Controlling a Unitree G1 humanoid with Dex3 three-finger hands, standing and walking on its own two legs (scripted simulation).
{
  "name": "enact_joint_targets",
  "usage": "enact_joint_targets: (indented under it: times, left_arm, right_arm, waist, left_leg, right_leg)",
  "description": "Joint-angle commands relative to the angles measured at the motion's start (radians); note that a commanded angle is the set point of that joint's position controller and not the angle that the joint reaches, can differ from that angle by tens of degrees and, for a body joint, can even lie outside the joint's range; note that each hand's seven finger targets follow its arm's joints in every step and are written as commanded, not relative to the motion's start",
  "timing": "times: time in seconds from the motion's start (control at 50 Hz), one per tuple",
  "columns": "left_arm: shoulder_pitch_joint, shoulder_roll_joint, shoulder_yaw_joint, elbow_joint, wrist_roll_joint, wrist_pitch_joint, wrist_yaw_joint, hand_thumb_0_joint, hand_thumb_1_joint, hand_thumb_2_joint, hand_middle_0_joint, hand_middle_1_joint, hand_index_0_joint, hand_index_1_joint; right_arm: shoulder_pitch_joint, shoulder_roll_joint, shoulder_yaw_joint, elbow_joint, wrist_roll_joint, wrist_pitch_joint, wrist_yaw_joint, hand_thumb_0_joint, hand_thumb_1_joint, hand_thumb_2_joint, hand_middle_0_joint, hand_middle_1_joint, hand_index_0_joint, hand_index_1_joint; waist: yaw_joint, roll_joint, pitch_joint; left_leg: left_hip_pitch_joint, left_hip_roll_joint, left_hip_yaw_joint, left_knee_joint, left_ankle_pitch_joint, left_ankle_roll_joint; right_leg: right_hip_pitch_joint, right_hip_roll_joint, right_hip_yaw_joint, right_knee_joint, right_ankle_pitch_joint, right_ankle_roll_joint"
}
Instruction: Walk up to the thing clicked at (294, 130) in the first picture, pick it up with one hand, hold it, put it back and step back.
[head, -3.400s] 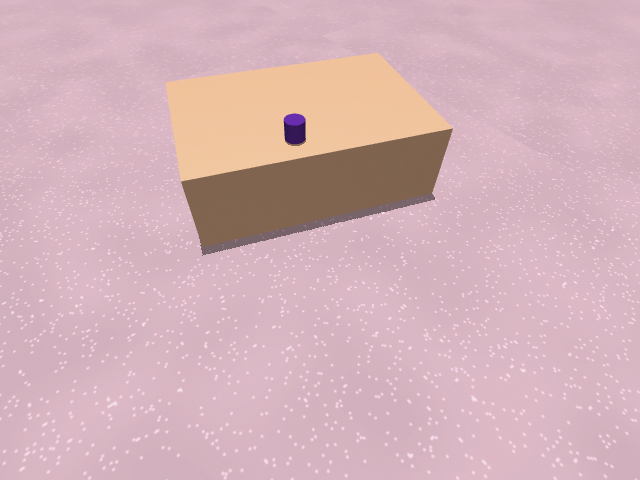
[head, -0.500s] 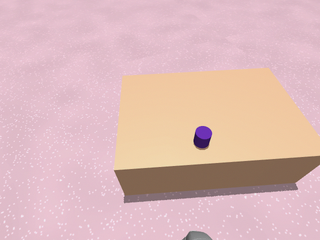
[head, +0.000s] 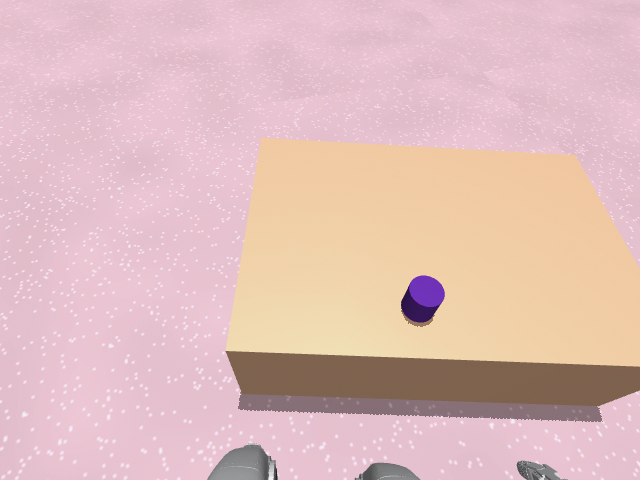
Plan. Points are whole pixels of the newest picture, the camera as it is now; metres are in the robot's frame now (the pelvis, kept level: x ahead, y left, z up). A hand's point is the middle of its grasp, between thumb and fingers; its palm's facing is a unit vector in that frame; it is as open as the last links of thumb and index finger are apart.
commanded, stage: walk up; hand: right
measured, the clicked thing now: (422, 299) +0.52 -0.26 -0.35
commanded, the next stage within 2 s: stand in 1.60 s
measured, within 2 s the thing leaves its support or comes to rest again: neither
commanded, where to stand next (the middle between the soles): +0.09 +0.01 m, yaw -1 degrees
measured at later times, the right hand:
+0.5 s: hand out of the picture +0.11 -0.24 -0.14, palm faces -0.03 +0.95 -0.31, open 7.4 cm
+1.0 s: hand out of the picture +0.13 -0.25 -0.12, palm faces +0.02 +0.94 -0.33, open 7.4 cm
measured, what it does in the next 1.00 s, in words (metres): stands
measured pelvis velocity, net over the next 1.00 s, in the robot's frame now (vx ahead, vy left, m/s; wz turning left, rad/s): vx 0.04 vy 0.01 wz -0.02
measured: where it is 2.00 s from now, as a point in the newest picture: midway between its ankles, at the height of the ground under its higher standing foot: outside the picture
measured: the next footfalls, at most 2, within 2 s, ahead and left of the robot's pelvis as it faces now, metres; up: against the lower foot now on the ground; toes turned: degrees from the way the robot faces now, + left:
none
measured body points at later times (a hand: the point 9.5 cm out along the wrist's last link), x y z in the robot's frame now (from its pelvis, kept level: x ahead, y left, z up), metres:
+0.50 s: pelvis +0.02 +0.01 +0.02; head +0.03 +0.00 +0.47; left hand +0.08 +0.33 -0.10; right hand +0.11 -0.29 -0.11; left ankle +0.09 +0.11 -0.72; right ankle +0.00 -0.13 -0.72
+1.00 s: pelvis +0.04 +0.01 +0.03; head +0.05 +0.01 +0.48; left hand +0.13 +0.31 -0.10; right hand +0.13 -0.30 -0.10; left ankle +0.09 +0.11 -0.72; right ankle +0.00 -0.13 -0.72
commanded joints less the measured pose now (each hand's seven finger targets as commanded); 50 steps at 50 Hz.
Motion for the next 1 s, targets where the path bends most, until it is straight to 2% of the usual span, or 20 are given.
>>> enact_joint_targets:
  times: [0.0, 0.04, 0.1, 0.14, 0.16, 0.18, 0.2, 0.22, 0.24, 0.26, 0.28, 0.3, 0.36, 0.52, 0.6, 0.7, 0.8, 0.84, 0.92, 0.98]
  left_arm:
    - [0.076, 0.21, 0.048, -0.006, -0.001, -0.005, 0.018, 0.0, 0.9, 0.9, -0.2, -0.3, -0.2, -0.3]
    - [0.078, 0.204, 0.054, 0.024, 0.002, -0.007, 0.011, 0.0, 0.9, 0.9, -0.2, -0.3, -0.2, -0.3]
    - [0.117, 0.173, 0.048, 0.07, 0.012, -0.02, 0.014, 0.0, 0.9, 0.9, -0.2, -0.3, -0.2, -0.3]
    - [0.118, 0.163, 0.047, 0.098, 0.028, -0.033, 0.022, 0.0, 0.9, 0.9, -0.2, -0.3, -0.2, -0.3]
    - [0.089, 0.194, 0.057, 0.092, 0.039, -0.042, 0.025, 0.0, 0.9, 0.9, -0.2, -0.3, -0.2, -0.3]
    - [0.028, 0.245, 0.064, 0.071, 0.047, -0.049, 0.024, 0.0, 0.9, 0.9, -0.2, -0.3, -0.2, -0.3]
    - [-0.064, 0.29, 0.067, 0.06, 0.049, -0.044, 0.019, 0.0, 0.9, 0.9, -0.2, -0.3, -0.2, -0.3]
    - [-0.147, 0.266, 0.057, 0.039, 0.045, -0.041, 0.015, 0.0, 0.9, 0.9, -0.2, -0.3, -0.2, -0.3]
    - [-0.154, 0.219, 0.042, 0.035, 0.037, -0.042, 0.013, 0.0, 0.9, 0.9, -0.2, -0.3, -0.2, -0.3]
    - [-0.135, 0.194, 0.032, 0.054, 0.029, -0.045, 0.011, 0.0, 0.9, 0.9, -0.2, -0.3, -0.2, -0.3]
    - [-0.101, 0.178, 0.03, 0.076, 0.024, -0.05, 0.008, 0.0, 0.9, 0.9, -0.2, -0.3, -0.2, -0.3]
    - [-0.081, 0.18, 0.029, 0.092, 0.023, -0.052, 0.005, 0.0, 0.9, 0.9, -0.2, -0.3, -0.2, -0.3]
    - [-0.085, 0.192, 0.03, 0.108, 0.024, -0.048, -0.001, 0.0, 0.9, 0.9, -0.2, -0.3, -0.2, -0.3]
    - [-0.114, 0.195, 0.023, 0.148, 0.015, -0.045, 0.003, 0.0, 0.9, 0.9, -0.2, -0.3, -0.2, -0.3]
    - [-0.133, 0.188, 0.018, 0.168, 0.014, -0.036, 0.005, 0.0, 0.9, 0.9, -0.2, -0.3, -0.2, -0.3]
    - [-0.161, 0.184, 0.015, 0.189, 0.019, -0.026, 0.003, 0.0, 0.9, 0.9, -0.2, -0.3, -0.2, -0.3]
    - [-0.193, 0.184, 0.018, 0.201, 0.023, -0.03, 0.004, 0.0, 0.9, 0.9, -0.2, -0.3, -0.2, -0.3]
    - [-0.186, 0.182, 0.019, 0.205, 0.022, -0.031, 0.005, 0.0, 0.9, 0.9, -0.2, -0.3, -0.2, -0.3]
    - [-0.2, 0.182, 0.02, 0.214, 0.022, -0.028, 0.007, 0.0, 0.9, 0.9, -0.2, -0.3, -0.2, -0.3]
    - [-0.216, 0.178, 0.02, 0.212, 0.023, -0.025, 0.006, 0.0, 0.9, 0.9, -0.2, -0.3, -0.2, -0.3]
  right_arm:
    - [-0.033, -0.284, -0.068, -0.082, 0.01, -0.011, -0.019, 0.0, -0.9, -0.9, 0.2, 0.3, 0.2, 0.3]
    - [-0.068, -0.262, -0.055, -0.085, 0.003, -0.007, -0.017, 0.0, -0.9, -0.9, 0.2, 0.3, 0.2, 0.3]
    - [-0.106, -0.263, -0.053, -0.075, 0.011, 0.006, -0.013, 0.0, -0.9, -0.9, 0.2, 0.3, 0.2, 0.3]
    - [-0.117, -0.226, -0.041, -0.073, 0.021, 0.016, -0.009, 0.0, -0.9, -0.9, 0.2, 0.3, 0.2, 0.3]
    - [-0.107, -0.194, -0.028, -0.071, 0.026, 0.016, -0.008, 0.0, -0.9, -0.9, 0.2, 0.3, 0.2, 0.3]
    - [-0.116, -0.17, -0.022, -0.065, 0.03, 0.016, -0.004, 0.0, -0.9, -0.9, 0.2, 0.3, 0.2, 0.3]
    - [-0.128, -0.188, -0.031, -0.04, 0.027, 0.018, -0.008, 0.0, -0.9, -0.9, 0.2, 0.3, 0.2, 0.3]
    - [-0.081, -0.205, -0.041, -0.005, 0.015, 0.016, -0.009, 0.0, -0.9, -0.9, 0.2, 0.3, 0.2, 0.3]
    - [-0.073, -0.224, -0.044, 0.006, 0.015, 0.009, -0.008, 0.0, -0.9, -0.9, 0.2, 0.3, 0.2, 0.3]
    - [-0.109, -0.227, -0.04, 0.011, 0.023, 0.001, -0.004, 0.0, -0.9, -0.9, 0.2, 0.3, 0.2, 0.3]
    - [-0.143, -0.216, -0.032, 0.013, 0.024, -0.006, 0.002, 0.0, -0.9, -0.9, 0.2, 0.3, 0.2, 0.3]
    - [-0.157, -0.213, -0.029, 0.009, 0.02, -0.008, 0.003, 0.0, -0.9, -0.9, 0.2, 0.3, 0.2, 0.3]
    - [-0.159, -0.224, -0.022, 0.038, 0.019, -0.007, 0.003, 0.0, -0.9, -0.9, 0.2, 0.3, 0.2, 0.3]
    - [-0.153, -0.21, -0.013, 0.105, 0.02, -0.015, -0.002, 0.0, -0.9, -0.9, 0.2, 0.3, 0.2, 0.3]
    - [-0.169, -0.206, -0.012, 0.126, 0.021, -0.012, -0.005, 0.0, -0.9, -0.9, 0.2, 0.3, 0.2, 0.3]
    - [-0.18, -0.208, -0.017, 0.147, 0.018, -0.01, -0.009, 0.0, -0.9, -0.9, 0.2, 0.3, 0.2, 0.3]
    - [-0.172, -0.2, -0.016, 0.166, 0.02, -0.01, -0.01, 0.0, -0.9, -0.9, 0.2, 0.3, 0.2, 0.3]
    - [-0.18, -0.201, -0.017, 0.169, 0.02, -0.011, -0.011, 0.0, -0.9, -0.9, 0.2, 0.3, 0.2, 0.3]
    - [-0.189, -0.197, -0.018, 0.171, 0.019, -0.009, -0.012, 0.0, -0.9, -0.9, 0.2, 0.3, 0.2, 0.3]
    - [-0.187, -0.196, -0.018, 0.173, 0.019, -0.006, -0.014, 0.0, -0.9, -0.9, 0.2, 0.3, 0.2, 0.3]
  waist:
    - [-0.02, 0.233, -0.181]
    - [-0.018, 0.248, -0.165]
    - [0.0, 0.23, -0.207]
    - [0.012, 0.16, -0.225]
    - [0.008, 0.089, -0.217]
    - [-0.009, -0.003, -0.161]
    - [-0.035, -0.075, -0.095]
    - [-0.073, -0.067, -0.066]
    - [-0.085, -0.008, -0.068]
    - [-0.072, 0.04, -0.065]
    - [-0.041, 0.043, -0.09]
    - [-0.029, 0.023, -0.108]
    - [-0.024, 0.01, -0.098]
    - [-0.021, 0.042, -0.2]
    - [-0.017, 0.063, -0.192]
    - [-0.025, 0.072, -0.176]
    - [-0.035, 0.046, -0.19]
    - [-0.03, 0.046, -0.212]
    - [-0.031, 0.039, -0.205]
    - [-0.035, 0.034, -0.189]
  left_leg:
    - [0.115, 0.273, -0.367, -0.31, -0.068, 0.219]
    - [0.063, 0.206, -0.286, -0.299, -0.101, 0.168]
    - [0.113, 0.189, -0.25, -0.222, -0.104, 0.154]
    - [0.063, 0.176, -0.212, -0.157, -0.107, 0.118]
    - [0.01, 0.155, -0.192, -0.127, -0.11, 0.078]
    - [-0.024, 0.082, -0.155, -0.091, -0.161, 0.025]
    - [0.056, 0.031, -0.086, -0.034, -0.221, 0.009]
    - [0.154, 0.048, -0.098, 0.001, -0.214, 0.006]
    - [0.222, 0.068, -0.121, -0.069, -0.184, 0.018]
    - [0.22, 0.1, -0.175, -0.178, -0.137, 0.037]
    - [0.199, 0.127, -0.209, -0.202, -0.074, 0.058]
    - [0.175, 0.131, -0.21, -0.214, -0.08, 0.066]
    - [0.115, 0.113, -0.197, -0.26, -0.2, 0.046]
    - [0.214, 0.115, -0.158, -0.269, 0.099, 0.034]
    - [0.216, 0.122, -0.161, -0.292, 0.127, 0.031]
    - [0.212, 0.122, -0.165, -0.341, 0.041, 0.024]
    - [0.243, 0.111, -0.135, -0.319, 0.129, 0.017]
    - [0.276, 0.113, -0.125, -0.301, 0.215, 0.021]
    - [0.294, 0.112, -0.114, -0.295, 0.244, 0.02]
    - [0.292, 0.109, -0.114, -0.315, 0.201, 0.014]
  right_leg:
    - [-0.058, -0.003, 0.056, 0.112, -0.15, -0.02]
    - [-0.038, 0.003, 0.042, 0.061, -0.063, -0.015]
    - [0.018, 0.032, -0.004, -0.151, 0.068, -0.001]
    - [0.135, 0.038, -0.001, -0.322, 0.18, -0.001]
    - [0.172, -0.016, 0.092, -0.359, 0.168, -0.022]
    - [0.071, -0.137, 0.297, -0.42, 0.039, -0.075]
    - [-0.09, -0.218, 0.359, -0.445, -0.068, -0.132]
    - [-0.192, -0.226, 0.342, -0.428, -0.101, -0.136]
    - [-0.232, -0.179, 0.252, -0.41, -0.077, -0.098]
    - [-0.198, -0.099, 0.159, -0.388, -0.011, -0.053]
    - [-0.112, -0.056, 0.117, -0.362, 0.091, -0.03]
    - [-0.06, -0.041, 0.105, -0.351, 0.141, -0.025]
    - [-0.001, -0.06, 0.138, -0.403, 0.048, -0.03]
    - [0.14, -0.073, 0.108, -0.409, 0.313, -0.019]
    - [0.157, -0.071, 0.095, -0.426, 0.314, -0.013]
    - [0.159, -0.066, 0.082, -0.444, 0.289, -0.012]
    - [0.179, -0.086, 0.097, -0.479, 0.353, -0.01]
    - [0.19, -0.089, 0.091, -0.482, 0.404, -0.004]
    - [0.179, -0.09, 0.086, -0.489, 0.415, 0.002]
    - [0.17, -0.092, 0.09, -0.497, 0.391, 0.001]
